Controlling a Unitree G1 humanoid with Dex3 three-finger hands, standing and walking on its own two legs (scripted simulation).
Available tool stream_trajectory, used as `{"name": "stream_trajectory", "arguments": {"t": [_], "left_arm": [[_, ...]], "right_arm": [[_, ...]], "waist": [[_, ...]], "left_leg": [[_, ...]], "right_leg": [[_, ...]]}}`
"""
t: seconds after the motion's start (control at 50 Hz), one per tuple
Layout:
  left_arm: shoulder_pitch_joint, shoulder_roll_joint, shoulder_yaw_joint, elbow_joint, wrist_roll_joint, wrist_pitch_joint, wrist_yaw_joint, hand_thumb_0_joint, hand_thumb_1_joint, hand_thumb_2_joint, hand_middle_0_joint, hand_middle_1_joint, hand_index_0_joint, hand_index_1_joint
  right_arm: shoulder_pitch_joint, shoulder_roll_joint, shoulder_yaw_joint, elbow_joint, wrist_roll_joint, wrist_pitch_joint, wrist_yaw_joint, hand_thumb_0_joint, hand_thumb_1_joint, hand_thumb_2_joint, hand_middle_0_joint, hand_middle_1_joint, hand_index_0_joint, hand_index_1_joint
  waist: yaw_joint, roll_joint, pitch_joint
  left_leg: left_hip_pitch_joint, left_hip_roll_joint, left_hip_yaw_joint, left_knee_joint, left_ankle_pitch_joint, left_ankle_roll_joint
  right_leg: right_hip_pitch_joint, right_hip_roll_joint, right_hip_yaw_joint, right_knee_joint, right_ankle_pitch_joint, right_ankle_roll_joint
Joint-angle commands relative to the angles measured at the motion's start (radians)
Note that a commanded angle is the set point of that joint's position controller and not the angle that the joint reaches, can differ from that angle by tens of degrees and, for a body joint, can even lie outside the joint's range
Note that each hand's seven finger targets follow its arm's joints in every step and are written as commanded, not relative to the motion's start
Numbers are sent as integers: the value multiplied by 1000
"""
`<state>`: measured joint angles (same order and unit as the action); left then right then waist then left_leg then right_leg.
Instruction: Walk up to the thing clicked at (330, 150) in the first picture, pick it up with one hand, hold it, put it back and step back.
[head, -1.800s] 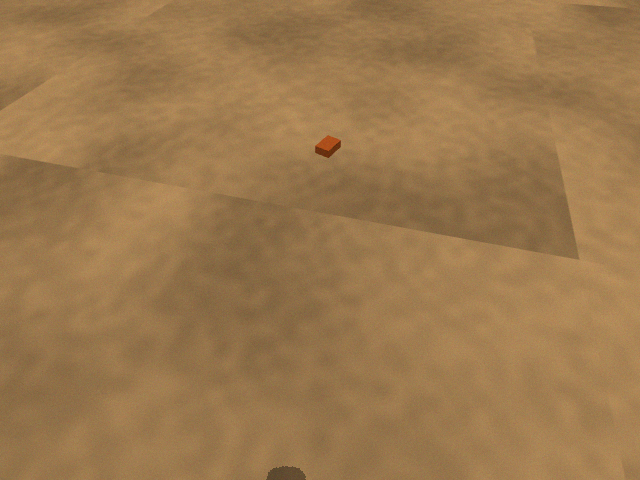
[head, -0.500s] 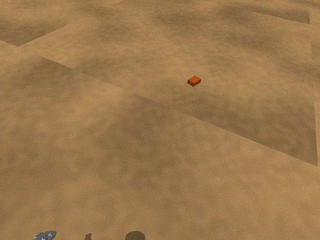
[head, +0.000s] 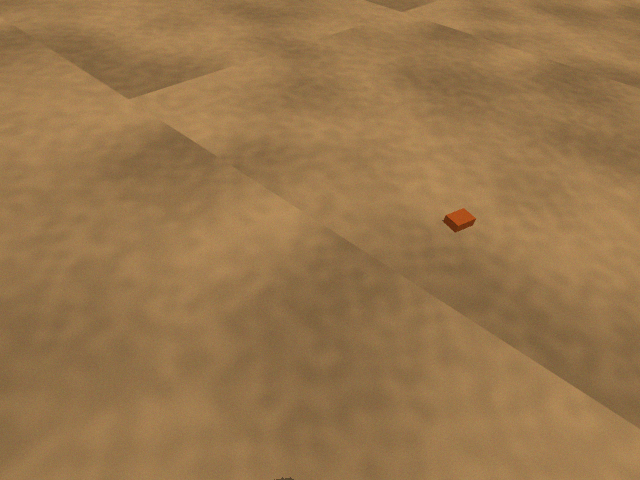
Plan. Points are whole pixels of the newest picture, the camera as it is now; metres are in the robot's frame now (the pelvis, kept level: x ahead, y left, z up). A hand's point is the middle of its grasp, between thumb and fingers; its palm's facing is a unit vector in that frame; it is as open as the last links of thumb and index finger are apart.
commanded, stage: walk up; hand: left
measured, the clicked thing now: (459, 220) +1.46 -0.68 -0.75
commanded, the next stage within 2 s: none
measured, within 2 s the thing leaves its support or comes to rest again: neither
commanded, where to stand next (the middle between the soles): +1.26 -1.06 m, yaw +33 degrees
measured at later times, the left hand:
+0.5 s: hand out of the picture +0.19 +0.13 -0.18, palm faces +0.25 -0.91 -0.32, open 7.4 cm
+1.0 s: hand (339, 300) +0.49 -0.02 -0.13, palm faces +0.30 -0.87 -0.38, open 7.4 cm
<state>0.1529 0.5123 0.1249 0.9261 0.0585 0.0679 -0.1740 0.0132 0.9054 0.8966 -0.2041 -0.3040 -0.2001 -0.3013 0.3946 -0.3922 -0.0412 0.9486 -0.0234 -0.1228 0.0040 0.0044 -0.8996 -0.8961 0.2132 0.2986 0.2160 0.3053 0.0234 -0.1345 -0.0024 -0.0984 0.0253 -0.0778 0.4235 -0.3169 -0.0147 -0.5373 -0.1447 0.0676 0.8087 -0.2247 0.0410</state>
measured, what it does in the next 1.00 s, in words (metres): walks ahead, turning left: right foot, then left foot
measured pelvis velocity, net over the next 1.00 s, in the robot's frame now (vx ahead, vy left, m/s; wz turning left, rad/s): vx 0.47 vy -0.32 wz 0.37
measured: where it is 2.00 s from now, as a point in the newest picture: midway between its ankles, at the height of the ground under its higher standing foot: (474, 332)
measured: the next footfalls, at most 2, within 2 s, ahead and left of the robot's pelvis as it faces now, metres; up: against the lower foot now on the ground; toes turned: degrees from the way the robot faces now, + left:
right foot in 0.08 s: +0.17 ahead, -0.20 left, +0.00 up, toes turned -1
left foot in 0.46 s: +0.38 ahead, -0.02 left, +0.00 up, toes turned +19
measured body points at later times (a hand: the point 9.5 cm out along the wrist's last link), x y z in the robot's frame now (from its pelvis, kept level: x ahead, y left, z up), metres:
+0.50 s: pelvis +0.26 -0.14 -0.03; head +0.28 -0.10 +0.42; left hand +0.17 +0.18 -0.16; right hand +0.46 -0.42 -0.11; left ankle +0.34 -0.04 -0.74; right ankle +0.14 -0.21 -0.72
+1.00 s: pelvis +0.47 -0.32 -0.02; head +0.50 -0.33 +0.43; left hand +0.47 +0.03 -0.11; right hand +0.63 -0.67 -0.12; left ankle +0.38 -0.15 -0.67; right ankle +0.56 -0.42 -0.73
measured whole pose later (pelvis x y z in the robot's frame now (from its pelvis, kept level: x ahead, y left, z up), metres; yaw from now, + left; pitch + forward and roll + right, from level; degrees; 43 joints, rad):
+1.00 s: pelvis +0.47 -0.32 -0.02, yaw +21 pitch -1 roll +1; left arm 0.20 0.42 0.11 0.76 0.04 0.03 -0.11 0.01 0.91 0.90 -0.21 -0.30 -0.20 -0.30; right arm 0.34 -0.54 -0.08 0.97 -0.02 -0.05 -0.09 0.01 -0.91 -0.90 0.21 0.30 0.21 0.30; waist 0.00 0.01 0.06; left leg -0.50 0.09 -0.07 1.18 -0.49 0.06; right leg -0.42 -0.09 -0.06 0.77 -0.34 0.01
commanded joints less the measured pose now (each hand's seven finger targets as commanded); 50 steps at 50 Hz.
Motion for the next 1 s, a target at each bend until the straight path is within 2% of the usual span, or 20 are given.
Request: {"name": "stream_trajectory", "arguments": {"t": [0.0,0.06,0.08,0.1,0.12,0.18,0.22,0.34,0.4,0.44,0.48,0.5,0.58,0.62,0.78,0.84,0.88,0.9,0.92,0.98], "left_arm": [[-174,137,43,-167,-12,-61,17,0,900,900,-200,-300,-200,-300],[155,184,82,-65,-8,-89,48,0,900,900,-200,-300,-200,-300],[292,284,111,-32,9,-100,67,0,900,900,-200,-300,-200,-300],[205,355,101,-60,5,-105,78,0,900,900,-200,-300,-200,-300],[74,356,93,-99,-10,-104,86,0,900,900,-200,-300,-200,-300],[33,201,56,-117,-19,-119,95,0,900,900,-200,-300,-200,-300],[57,137,35,-108,-22,-123,99,0,900,900,-200,-300,-200,-300],[68,129,21,-193,-4,-103,85,0,900,900,-200,-300,-200,-300],[83,131,17,-230,-15,-85,86,0,900,900,-200,-300,-200,-300],[122,86,-3,-258,-14,-84,97,0,900,900,-200,-300,-200,-300],[188,84,2,-277,-7,-69,102,0,900,900,-200,-300,-200,-300],[180,214,30,-280,-9,-54,103,0,900,900,-200,-300,-200,-300],[103,179,38,-259,-24,-49,90,0,900,900,-200,-300,-200,-300],[144,149,36,-251,-18,-34,72,0,900,900,-200,-300,-200,-300],[32,128,51,-270,-17,-18,31,0,900,900,-200,-300,-200,-300],[154,136,73,-218,-19,-21,38,0,900,900,-200,-300,-200,-300],[367,243,111,-152,12,-43,64,0,900,900,-200,-300,-200,-300],[284,319,109,-193,15,-56,80,0,900,900,-200,-300,-200,-300],[128,346,109,-231,-9,-61,95,0,900,900,-200,-300,-200,-300],[49,217,73,-233,-21,-65,104,0,900,900,-200,-300,-200,-300]], "right_arm": [[-77,-397,-111,-99,-5,-11,-43,0,-900,-900,200,300,200,300],[-130,-316,-85,-124,-14,6,-52,0,-900,-900,200,300,200,300],[-104,-188,-45,-138,-9,2,-55,0,-900,-900,200,300,200,300],[-78,-207,-42,-163,13,5,-65,0,-900,-900,200,300,200,300],[-62,-269,-54,-125,-4,14,-76,0,-900,-900,200,300,200,300],[-102,-278,-61,-64,37,4,-45,0,-900,-900,200,300,200,300],[-26,-251,-52,-47,35,11,-32,0,-900,-900,200,300,200,300],[-135,-214,-46,-139,40,21,-21,0,-900,-900,200,300,200,300],[73,-230,-76,-85,36,29,-48,0,-900,-900,200,300,200,300],[219,-306,-110,-74,17,31,-75,0,-900,-900,200,300,200,300],[243,-427,-148,-133,11,30,-106,0,-900,-900,200,300,200,300],[164,-437,-145,-163,57,25,-114,0,-900,-900,200,300,200,300],[-1,-339,-87,-168,48,0,-107,0,-900,-900,200,300,200,300],[-23,-344,-86,-153,36,-16,-92,0,-900,-900,200,300,200,300],[-69,-442,-116,-140,-6,-16,-66,0,-900,-900,200,300,200,300],[-147,-426,-113,-140,-12,8,-74,0,-900,-900,200,300,200,300],[-101,-240,-54,-135,-8,26,-88,0,-900,-900,200,300,200,300],[-57,-212,-41,-150,16,27,-100,0,-900,-900,200,300,200,300],[-7,-268,-62,-117,0,35,-120,0,-900,-900,200,300,200,300],[-27,-324,-71,-36,38,26,-102,0,-900,-900,200,300,200,300]], "waist": [[6,291,54],[180,109,-98],[242,-211,-102],[170,-318,-62],[118,-221,-24],[59,-64,82],[40,-67,65],[53,-33,63],[-31,45,-61],[-112,152,-128],[-110,269,-182],[-98,162,-169],[-24,111,21],[13,182,61],[-9,372,38],[86,324,-22],[215,-133,-74],[154,-275,-36],[71,-231,-28],[15,-101,52]], "left_leg": [[-149,191,-165,-105,-87,214],[-363,92,-36,431,130,148],[-627,-39,52,751,-125,100],[-830,-121,130,917,-258,70],[-765,-1,62,972,-211,79],[-625,57,-6,801,-13,96],[-552,50,37,670,31,88],[-377,4,201,249,193,59],[-20,-47,235,189,294,78],[256,24,92,166,192,149],[384,454,-669,-4,-115,327],[333,535,-822,-87,-162,397],[-142,307,-270,-46,183,273],[-285,232,-143,-56,90,248],[-383,188,-78,-79,-192,207],[-469,166,-9,108,-138,165],[-715,-10,140,714,-192,100],[-879,-100,101,887,-317,68],[-802,-3,34,938,-259,73],[-653,41,-2,788,-91,75]], "right_leg": [[108,1,-33,-148,-116,-23],[571,69,-57,-318,-153,-65],[691,-92,186,-427,-400,-37],[699,-276,553,-698,-576,-76],[574,-335,668,-723,-606,-144],[408,-136,157,-577,-168,-101],[436,-66,-39,-471,229,-104],[394,-53,-173,-484,319,-154],[299,-51,-199,-252,411,-148],[97,6,-212,63,399,-99],[-254,145,-88,538,-379,-11],[-283,96,71,620,-321,-8],[-94,6,71,525,-169,-20],[-23,-9,45,411,-128,-28],[131,9,-71,2,-46,-32],[387,66,-135,-140,-59,-43],[610,-3,50,-375,-279,-66],[565,-202,435,-581,-320,-122],[488,-266,581,-634,-461,-197],[320,-104,205,-518,-305,-165]]}}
